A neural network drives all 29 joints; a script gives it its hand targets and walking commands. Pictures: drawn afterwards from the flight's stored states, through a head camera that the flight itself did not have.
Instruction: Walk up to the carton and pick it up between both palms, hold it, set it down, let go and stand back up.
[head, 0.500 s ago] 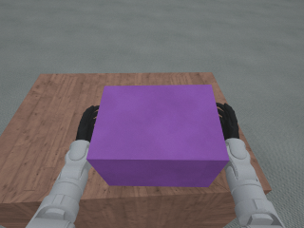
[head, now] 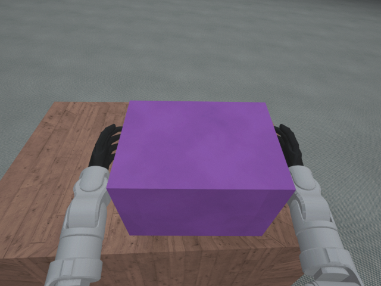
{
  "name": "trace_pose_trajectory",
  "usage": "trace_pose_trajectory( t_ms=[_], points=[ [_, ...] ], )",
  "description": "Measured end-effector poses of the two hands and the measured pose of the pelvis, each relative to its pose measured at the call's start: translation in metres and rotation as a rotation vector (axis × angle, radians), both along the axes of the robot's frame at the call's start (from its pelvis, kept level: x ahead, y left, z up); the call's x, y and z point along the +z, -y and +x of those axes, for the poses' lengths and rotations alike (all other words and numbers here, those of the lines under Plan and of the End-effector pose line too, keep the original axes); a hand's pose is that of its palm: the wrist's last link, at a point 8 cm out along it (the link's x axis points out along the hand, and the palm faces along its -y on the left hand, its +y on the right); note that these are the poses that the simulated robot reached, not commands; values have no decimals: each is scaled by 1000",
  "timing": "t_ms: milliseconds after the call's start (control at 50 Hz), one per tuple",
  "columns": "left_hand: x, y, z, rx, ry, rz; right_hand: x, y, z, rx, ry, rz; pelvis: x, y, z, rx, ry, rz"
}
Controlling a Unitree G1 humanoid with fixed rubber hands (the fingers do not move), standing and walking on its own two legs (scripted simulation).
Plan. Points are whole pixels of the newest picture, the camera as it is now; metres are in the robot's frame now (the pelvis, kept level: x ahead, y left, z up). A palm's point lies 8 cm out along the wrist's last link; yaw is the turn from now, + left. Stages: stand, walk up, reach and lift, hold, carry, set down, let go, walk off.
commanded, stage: reach and lift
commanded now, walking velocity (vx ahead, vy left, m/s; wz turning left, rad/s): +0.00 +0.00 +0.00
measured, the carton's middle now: (196, 169) +0.35 -0.05 +0.09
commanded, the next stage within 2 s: hold in 1.28 s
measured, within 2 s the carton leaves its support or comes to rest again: neither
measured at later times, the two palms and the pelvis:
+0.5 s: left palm (90, 159) +0.34 +0.16 +0.15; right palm (284, 155) +0.33 -0.23 +0.14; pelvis -0.02 +0.00 +0.00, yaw +0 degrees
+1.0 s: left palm (80, 160) +0.33 +0.18 +0.16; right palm (283, 148) +0.32 -0.22 +0.16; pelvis -0.02 +0.00 +0.00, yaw +0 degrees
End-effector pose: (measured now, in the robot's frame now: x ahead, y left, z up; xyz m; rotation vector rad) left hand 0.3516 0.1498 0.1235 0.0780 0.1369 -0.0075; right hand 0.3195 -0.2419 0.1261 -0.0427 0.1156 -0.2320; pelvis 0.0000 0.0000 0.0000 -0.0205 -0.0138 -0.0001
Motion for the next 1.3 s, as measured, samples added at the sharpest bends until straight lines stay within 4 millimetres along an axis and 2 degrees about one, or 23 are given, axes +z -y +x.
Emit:
trace_pose_trajectory(
  t_ms=[220, 440, 760, 1080, 1300],
  points=[
    [1, -12, -18, 30, -28, -8, 2, -11, -7, 39, -20, 5, 0, 1, -14, -3, 19, 8],
    [22, -15, -11, 48, -23, 2, 12, -14, 5, 54, -11, 26, 0, -1, -18, 4, 12, 12],
    [17, -19, -19, 58, -28, -28, 23, -17, 2, 56, -4, 28, -1, 2, -11, 7, 35, 3],
    [40, -29, -25, 85, -24, -26, 41, -27, 6, 80, 2, 47, -2, -4, -20, 0, 54, 6],
    [43, -26, -31, 93, -26, -34, 44, -24, 3, 86, 1, 53, -2, 0, -23, 5, 62, 6]
  ],
)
